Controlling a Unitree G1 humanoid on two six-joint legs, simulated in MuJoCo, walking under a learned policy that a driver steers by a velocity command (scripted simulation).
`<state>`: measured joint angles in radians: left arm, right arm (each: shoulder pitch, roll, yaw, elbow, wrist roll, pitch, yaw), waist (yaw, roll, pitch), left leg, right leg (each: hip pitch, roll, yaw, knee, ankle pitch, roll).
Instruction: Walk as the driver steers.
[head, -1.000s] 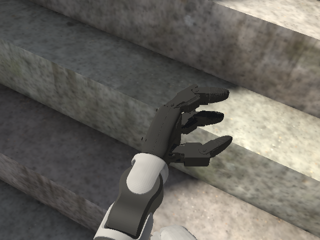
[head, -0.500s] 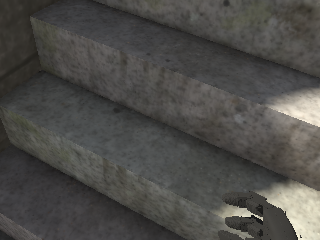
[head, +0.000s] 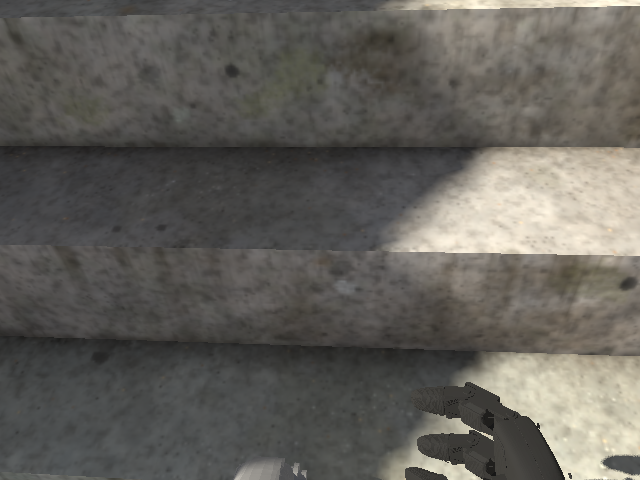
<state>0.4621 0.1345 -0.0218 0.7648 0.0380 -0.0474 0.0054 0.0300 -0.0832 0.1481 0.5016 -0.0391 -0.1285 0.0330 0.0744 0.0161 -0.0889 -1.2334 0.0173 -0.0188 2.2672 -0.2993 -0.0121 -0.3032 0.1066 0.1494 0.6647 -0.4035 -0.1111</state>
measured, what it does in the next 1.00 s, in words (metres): climbs: left foot 0.22 m higher, then right foot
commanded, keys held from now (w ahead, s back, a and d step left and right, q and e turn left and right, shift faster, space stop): w+e+shift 0.10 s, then e+shift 0.24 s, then shift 0.18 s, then w+shift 0.04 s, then w+q+shift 0.44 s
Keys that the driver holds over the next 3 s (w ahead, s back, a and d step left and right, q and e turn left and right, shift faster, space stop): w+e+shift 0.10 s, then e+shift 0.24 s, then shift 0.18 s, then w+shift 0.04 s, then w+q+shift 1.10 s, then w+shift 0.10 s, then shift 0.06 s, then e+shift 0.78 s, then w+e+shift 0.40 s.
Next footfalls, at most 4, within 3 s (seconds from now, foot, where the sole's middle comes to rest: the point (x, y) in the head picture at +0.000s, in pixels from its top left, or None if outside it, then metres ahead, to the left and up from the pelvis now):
0.16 left None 0.26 0.18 -0.54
0.62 right None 0.15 -0.16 -0.54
1.08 left None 0.24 -0.03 -0.54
1.42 right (556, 430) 0.46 -0.24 -0.32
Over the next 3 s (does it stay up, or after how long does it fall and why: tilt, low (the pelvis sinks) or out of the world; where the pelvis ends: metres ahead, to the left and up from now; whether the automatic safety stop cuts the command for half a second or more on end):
stays up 0.54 0.04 0.61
